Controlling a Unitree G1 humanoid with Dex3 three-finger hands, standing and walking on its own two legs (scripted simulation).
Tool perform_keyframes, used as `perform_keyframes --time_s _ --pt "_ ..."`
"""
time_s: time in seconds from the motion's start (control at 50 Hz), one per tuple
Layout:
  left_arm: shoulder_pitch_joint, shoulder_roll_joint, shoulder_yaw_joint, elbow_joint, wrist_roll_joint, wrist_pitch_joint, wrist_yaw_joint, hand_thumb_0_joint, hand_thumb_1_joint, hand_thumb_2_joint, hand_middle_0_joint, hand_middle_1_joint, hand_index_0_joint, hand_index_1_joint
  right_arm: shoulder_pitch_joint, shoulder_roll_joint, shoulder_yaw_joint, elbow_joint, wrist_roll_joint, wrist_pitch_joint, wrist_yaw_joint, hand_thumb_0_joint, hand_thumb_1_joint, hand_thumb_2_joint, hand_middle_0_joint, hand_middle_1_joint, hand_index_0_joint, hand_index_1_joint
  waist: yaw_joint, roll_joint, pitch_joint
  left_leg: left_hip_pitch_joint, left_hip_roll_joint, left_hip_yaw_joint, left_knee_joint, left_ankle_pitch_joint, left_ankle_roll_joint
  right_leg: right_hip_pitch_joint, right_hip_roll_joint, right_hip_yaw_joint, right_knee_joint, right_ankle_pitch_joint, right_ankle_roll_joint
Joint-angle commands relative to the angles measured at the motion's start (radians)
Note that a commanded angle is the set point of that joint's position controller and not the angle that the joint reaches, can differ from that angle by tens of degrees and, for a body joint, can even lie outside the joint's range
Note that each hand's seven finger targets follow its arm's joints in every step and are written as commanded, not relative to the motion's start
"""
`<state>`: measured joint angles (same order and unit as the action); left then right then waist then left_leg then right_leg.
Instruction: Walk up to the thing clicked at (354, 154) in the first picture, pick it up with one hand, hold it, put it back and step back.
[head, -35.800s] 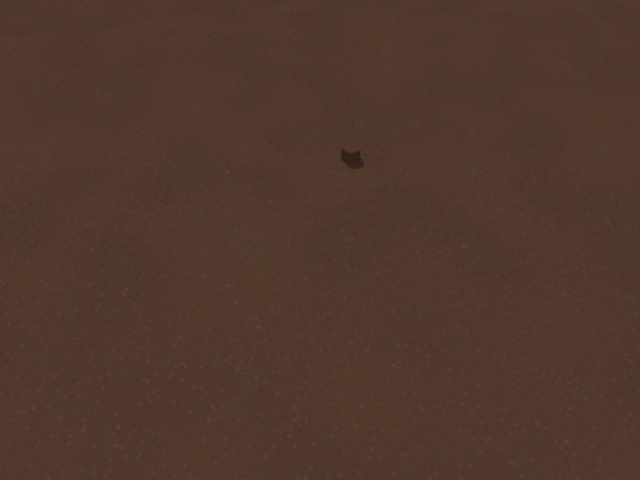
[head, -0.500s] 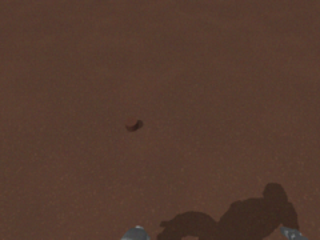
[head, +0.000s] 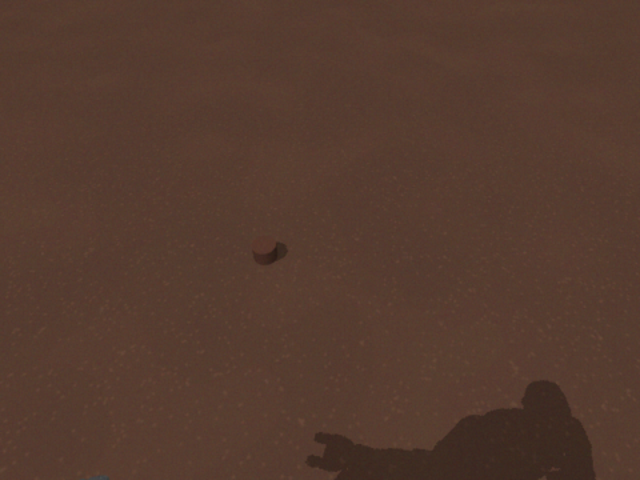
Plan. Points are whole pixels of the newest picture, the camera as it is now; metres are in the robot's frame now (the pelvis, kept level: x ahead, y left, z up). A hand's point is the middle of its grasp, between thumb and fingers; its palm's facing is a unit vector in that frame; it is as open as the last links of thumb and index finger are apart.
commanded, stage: step back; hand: left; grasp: from above
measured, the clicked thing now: (264, 250) +1.04 +0.25 -0.73
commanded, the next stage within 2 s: stand in 0.50 s
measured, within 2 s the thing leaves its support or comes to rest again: neither
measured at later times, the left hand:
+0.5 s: hand out of the picture +0.13 +0.30 -0.15, palm faces +0.06 -0.93 -0.36, open 7.4 cm
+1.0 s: hand out of the picture +0.10 +0.26 -0.13, palm faces +0.01 -0.94 -0.34, open 7.4 cm
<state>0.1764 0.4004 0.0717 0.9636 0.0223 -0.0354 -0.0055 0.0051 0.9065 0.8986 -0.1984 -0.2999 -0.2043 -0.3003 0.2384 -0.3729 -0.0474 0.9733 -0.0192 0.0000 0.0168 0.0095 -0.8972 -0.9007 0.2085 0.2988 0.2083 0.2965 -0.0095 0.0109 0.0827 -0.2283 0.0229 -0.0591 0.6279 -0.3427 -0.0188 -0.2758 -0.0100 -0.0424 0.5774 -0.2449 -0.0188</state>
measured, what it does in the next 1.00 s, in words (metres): steps on the spot: left foot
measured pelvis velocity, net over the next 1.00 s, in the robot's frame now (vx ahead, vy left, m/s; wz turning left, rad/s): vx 0.03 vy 0.01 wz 0.03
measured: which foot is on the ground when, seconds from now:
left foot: down 0.00-0.00, up 0.02-0.22, down 0.24-1.00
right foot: down 0.00-1.00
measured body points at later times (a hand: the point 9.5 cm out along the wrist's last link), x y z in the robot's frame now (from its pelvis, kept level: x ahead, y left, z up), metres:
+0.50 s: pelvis +0.04 +0.03 +0.01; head +0.06 +0.04 +0.46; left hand +0.13 +0.35 -0.12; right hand +0.14 -0.26 -0.12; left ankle +0.03 +0.15 -0.73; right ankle +0.05 -0.12 -0.73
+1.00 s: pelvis +0.03 +0.01 +0.02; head +0.03 +0.01 +0.47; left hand +0.10 +0.31 -0.11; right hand +0.13 -0.29 -0.11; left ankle +0.03 +0.15 -0.73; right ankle +0.05 -0.12 -0.73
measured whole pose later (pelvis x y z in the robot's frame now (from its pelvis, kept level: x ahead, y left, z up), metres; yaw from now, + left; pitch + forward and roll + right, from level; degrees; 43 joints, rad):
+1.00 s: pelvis +0.03 +0.01 +0.02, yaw +2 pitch -4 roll +0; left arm 0.09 0.35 -0.01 1.14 0.01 -0.02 -0.01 0.00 0.91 0.90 -0.20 -0.30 -0.20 -0.30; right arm 0.06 -0.35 -0.01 1.13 0.00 -0.01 0.01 0.01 -0.90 -0.90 0.20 0.30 0.20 0.30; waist 0.01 0.01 0.06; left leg -0.09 0.03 -0.02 0.32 -0.16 -0.03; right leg -0.11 -0.03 -0.03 0.34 -0.16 0.01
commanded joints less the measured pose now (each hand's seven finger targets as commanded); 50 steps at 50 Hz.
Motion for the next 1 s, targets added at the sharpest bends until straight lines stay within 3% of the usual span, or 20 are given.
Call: perform_keyframes --time_s 0.0,0.02,0.04,0.08,0.16,0.22,0.24,0.26,0.28,0.3,0.32,0.36,0.4,0.44,0.48,0.6,0.68,0.78,0.88,0.98 --pt "0.019 0.303 0.077 -0.054 0.021 -0.026 0.03 0.0 0.9 0.9 -0.2 -0.3 -0.2 -0.3 -0.057 -0.148 -0.027 -0.09 0.006 -0.001 -0.032 0.0 -0.9 -0.9 0.2 0.3 0.2 0.3 0.066 -0.093 -0.084 -0.241 -0.048 -0.076 0.269 -0.235 0.029 0.097 -0.393 0.538 -0.383 -0.404 -0.171" --pt "-0.069 0.301 0.074 -0.074 0.02 -0.023 0.026 0.0 0.9 0.9 -0.2 -0.3 -0.2 -0.3 -0.006 -0.198 -0.049 -0.058 0.001 0.004 -0.033 0.0 -0.9 -0.9 0.2 0.3 0.2 0.3 0.027 -0.077 -0.022 -0.177 -0.007 -0.074 0.305 -0.244 0.025 -0.045 -0.406 0.55 -0.388 -0.515 -0.216" --pt "-0.11 0.279 0.069 -0.085 0.019 -0.023 0.024 0.0 0.9 0.9 -0.2 -0.3 -0.2 -0.3 0.022 -0.213 -0.051 -0.038 0.001 0.003 -0.029 0.0 -0.9 -0.9 0.2 0.3 0.2 0.3 0.007 -0.091 0.016 -0.154 0.014 -0.071 0.287 -0.211 0.022 -0.084 -0.374 0.492 -0.372 -0.481 -0.214" --pt "-0.106 0.236 0.056 -0.084 0.013 -0.028 0.023 0.0 0.9 0.9 -0.2 -0.3 -0.2 -0.3 0.016 -0.189 -0.042 -0.016 -0.001 -0.001 -0.021 0.0 -0.9 -0.9 0.2 0.3 0.2 0.3 0.018 -0.104 0.014 -0.174 0.007 -0.077 0.231 -0.151 0.029 -0.036 -0.287 0.356 -0.33 -0.341 -0.165" --pt "-0.108 0.243 0.056 -0.06 0.011 -0.027 0.018 0.0 0.9 0.9 -0.2 -0.3 -0.2 -0.3 0.017 -0.173 -0.036 -0.005 -0.006 -0.012 -0.013 0.0 -0.9 -0.9 0.2 0.3 0.2 0.3 0.023 -0.156 -0.019 -0.104 0.012 0.007 0.067 -0.127 0.016 -0.009 -0.267 0.248 -0.246 -0.079 -0.154" --pt "-0.145 0.194 0.035 -0.06 -0.007 -0.011 0.014 0.0 0.9 0.9 -0.2 -0.3 -0.2 -0.3 0.07 -0.159 -0.041 0.036 -0.018 -0.031 -0.022 0.0 -0.9 -0.9 0.2 0.3 0.2 0.3 -0.025 -0.092 -0.087 0.056 -0.027 0.053 -0.239 0.121 0.018 0.011 -0.194 0.123 -0.047 0.158 -0.086" --pt "-0.118 0.158 0.024 -0.059 -0.013 -0.008 0.015 0.0 0.9 0.9 -0.2 -0.3 -0.2 -0.3 0.03 -0.191 -0.051 0.027 -0.023 -0.038 -0.027 0.0 -0.9 -0.9 0.2 0.3 0.2 0.3 -0.002 -0.013 -0.11 0.093 0.04 -0.048 -0.254 0.257 0.041 -0.007 -0.144 0.073 0.043 0.232 -0.045" --pt "-0.096 0.129 0.018 -0.055 -0.025 -0.006 0.016 0.0 0.9 0.9 -0.2 -0.3 -0.2 -0.3 -0.012 -0.234 -0.054 0.011 -0.024 -0.045 -0.032 0.0 -0.9 -0.9 0.2 0.3 0.2 0.3 0.025 0.075 -0.141 0.098 0.178 -0.219 -0.268 0.392 0.094 -0.029 -0.071 0.027 0.114 0.17 0.001" --pt "-0.119 0.152 0.023 -0.035 -0.033 0.002 0.018 0.0 0.9 0.9 -0.2 -0.3 -0.2 -0.3 -0.091 -0.277 -0.054 -0.007 -0.012 -0.042 -0.032 0.0 -0.9 -0.9 0.2 0.3 0.2 0.3 0.039 0.087 -0.11 -0.008 0.216 -0.246 -0.245 0.331 0.172 0.014 -0.017 0.007 0.065 -0.073 0.007" --pt "-0.11 0.16 0.022 -0.014 -0.028 0.002 0.019 0.0 0.9 0.9 -0.2 -0.3 -0.2 -0.3 -0.133 -0.265 -0.047 -0.008 -0.006 -0.039 -0.027 0.0 -0.9 -0.9 0.2 0.3 0.2 0.3 0.047 0.089 -0.087 -0.068 0.22 -0.223 -0.224 0.324 0.185 0.089 -0.028 0.023 0.008 -0.12 0.003" --pt "-0.107 0.162 0.019 0.002 -0.024 -0.003 0.019 0.0 0.9 0.9 -0.2 -0.3 -0.2 -0.3 -0.153 -0.233 -0.037 -0.003 -0.003 -0.036 -0.024 0.0 -0.9 -0.9 0.2 0.3 0.2 0.3 0.054 0.07 -0.097 -0.07 0.185 -0.161 -0.21 0.35 0.153 0.13 -0.043 0.034 -0.044 -0.06 -0.001" --pt "-0.086 0.178 0.02 0.012 -0.021 -0.01 0.019 0.0 0.9 0.9 -0.2 -0.3 -0.2 -0.3 -0.145 -0.199 -0.026 -0.004 0.004 -0.036 -0.029 0.0 -0.9 -0.9 0.2 0.3 0.2 0.3 0.044 0.058 -0.15 -0.002 0.109 -0.055 -0.147 0.473 0.077 0.169 -0.096 0.066 -0.065 0.231 -0.018" --pt "-0.104 0.189 0.02 0.019 -0.025 -0.01 0.022 0.0 0.9 0.9 -0.2 -0.3 -0.2 -0.3 -0.107 -0.188 -0.027 0.021 0.011 -0.034 -0.036 0.0 -0.9 -0.9 0.2 0.3 0.2 0.3 0.019 0.053 -0.188 0.019 0.086 -0.035 -0.138 0.522 0.052 0.199 -0.123 0.09 -0.045 0.337 -0.032" --pt "-0.116 0.178 0.011 0.024 -0.026 -0.006 0.025 0.0 0.9 0.9 -0.2 -0.3 -0.2 -0.3 -0.132 -0.194 -0.028 0.033 0.01 -0.031 -0.037 0.0 -0.9 -0.9 0.2 0.3 0.2 0.3 0.023 0.054 -0.196 0.074 0.097 -0.041 -0.144 0.577 0.058 0.172 -0.115 0.073 -0.049 0.342 -0.024" --pt "-0.101 0.135 -0.015 0.053 -0.032 0.002 0.019 0.0 0.9 0.9 -0.2 -0.3 -0.2 -0.3 -0.133 -0.207 -0.019 0.04 0.012 -0.04 -0.036 0.0 -0.9 -0.9 0.2 0.3 0.2 0.3 0.024 0.023 -0.187 0.105 0.118 -0.077 -0.201 0.56 0.063 0.176 -0.101 0.077 -0.085 0.33 -0.013" --pt "-0.139 0.152 -0.025 0.082 -0.021 0.009 0.012 0.0 0.9 0.9 -0.2 -0.3 -0.2 -0.3 -0.205 -0.188 -0.011 0.054 0.012 -0.039 -0.029 0.0 -0.9 -0.9 0.2 0.3 0.2 0.3 0.021 0.024 -0.108 0.096 0.113 -0.067 -0.301 0.397 0.043 0.178 -0.105 0.084 -0.188 0.222 0.001" --pt "-0.139 0.154 -0.03 0.095 -0.017 -0.005 0.012 0.0 0.9 0.9 -0.2 -0.3 -0.2 -0.3 -0.214 -0.185 -0.012 0.065 0.016 -0.04 -0.024 0.0 -0.9 -0.9 0.2 0.3 0.2 0.3 0.013 -0.005 -0.14 0.158 0.111 -0.042 -0.296 0.452 0.04 0.197 -0.124 0.094 -0.227 0.305 0.006" --pt "-0.146 0.164 -0.03 0.102 -0.017 -0.01 0.013 0.0 0.9 0.9 -0.2 -0.3 -0.2 -0.3 -0.23 -0.177 -0.009 0.074 0.015 -0.037 -0.02 0.0 -0.9 -0.9 0.2 0.3 0.2 0.3 0.011 -0.004 -0.147 0.184 0.107 -0.023 -0.321 0.416 0.033 0.196 -0.131 0.101 -0.26 0.3 0.005" --pt "-0.153 0.168 -0.032 0.109 -0.013 -0.009 0.011 0.0 0.9 0.9 -0.2 -0.3 -0.2 -0.3 -0.235 -0.17 -0.002 0.085 0.012 -0.03 -0.016 0.0 -0.9 -0.9 0.2 0.3 0.2 0.3 0.01 -0.016 -0.088 0.121 0.093 -0.02 -0.361 0.244 0.023 0.176 -0.129 0.112 -0.31 0.158 0.01" --pt "-0.141 0.177 -0.029 0.116 -0.012 -0.008 0.01 0.0 0.9 0.9 -0.2 -0.3 -0.2 -0.3 -0.222 -0.174 -0.002 0.097 0.011 -0.029 -0.01 0.0 -0.9 -0.9 0.2 0.3 0.2 0.3 0.013 -0.024 -0.071 0.114 0.09 -0.027 -0.367 0.168 0.026 0.136 -0.127 0.124 -0.34 0.028 0.008"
